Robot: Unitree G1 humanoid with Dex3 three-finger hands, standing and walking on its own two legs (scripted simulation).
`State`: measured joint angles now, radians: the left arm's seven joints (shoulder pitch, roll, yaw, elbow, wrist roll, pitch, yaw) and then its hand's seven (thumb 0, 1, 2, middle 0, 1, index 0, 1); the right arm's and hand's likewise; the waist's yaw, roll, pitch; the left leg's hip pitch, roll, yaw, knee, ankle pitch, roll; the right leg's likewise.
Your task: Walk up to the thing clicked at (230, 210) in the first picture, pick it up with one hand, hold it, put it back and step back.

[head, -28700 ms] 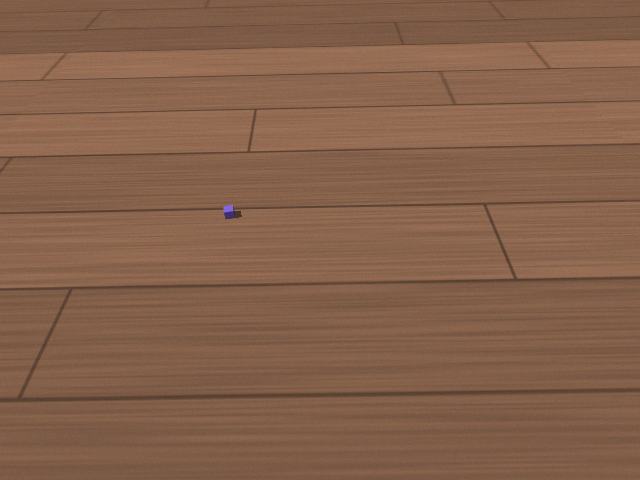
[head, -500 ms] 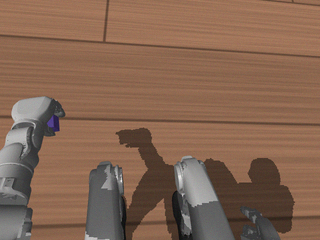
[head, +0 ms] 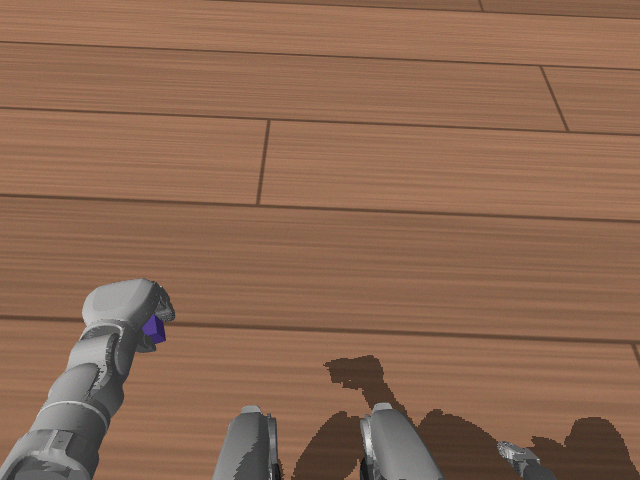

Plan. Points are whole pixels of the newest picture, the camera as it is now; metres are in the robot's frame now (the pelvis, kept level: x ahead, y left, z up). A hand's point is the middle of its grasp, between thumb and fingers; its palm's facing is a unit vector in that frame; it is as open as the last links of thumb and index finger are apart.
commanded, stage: lift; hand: left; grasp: from above
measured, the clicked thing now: (145, 328) +0.36 +0.25 -0.12
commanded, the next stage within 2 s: hold in 0.50 s
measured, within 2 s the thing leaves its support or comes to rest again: neither
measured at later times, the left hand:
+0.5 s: hand (130, 294) +0.36 +0.23 +0.01, palm faces -0.45 -0.10 -0.89, open 5.4 cm
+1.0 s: hand (118, 268) +0.37 +0.22 +0.06, palm faces -0.45 -0.08 -0.89, open 5.3 cm
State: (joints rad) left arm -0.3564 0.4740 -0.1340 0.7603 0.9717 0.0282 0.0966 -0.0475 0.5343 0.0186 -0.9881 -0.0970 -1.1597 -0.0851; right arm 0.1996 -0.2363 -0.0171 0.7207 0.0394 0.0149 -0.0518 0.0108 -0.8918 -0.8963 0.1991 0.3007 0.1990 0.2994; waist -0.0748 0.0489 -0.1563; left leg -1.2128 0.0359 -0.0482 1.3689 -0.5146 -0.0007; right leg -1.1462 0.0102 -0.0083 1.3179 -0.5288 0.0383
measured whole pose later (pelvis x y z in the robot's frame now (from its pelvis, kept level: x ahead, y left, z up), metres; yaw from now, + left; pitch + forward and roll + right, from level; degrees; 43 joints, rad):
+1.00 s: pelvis +0.06 +0.00 +0.12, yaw +0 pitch +6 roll +0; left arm -0.31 0.37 -0.20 0.81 0.99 0.06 0.10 -0.10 0.57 0.00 -1.03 -0.04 -1.21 -0.06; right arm 0.23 -0.26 -0.06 0.74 0.04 0.03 -0.03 0.01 -0.89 -0.89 0.20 0.30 0.20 0.30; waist -0.03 0.04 -0.06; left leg -0.44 0.02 0.02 0.65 -0.32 0.00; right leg -0.41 -0.01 0.03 0.63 -0.33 0.03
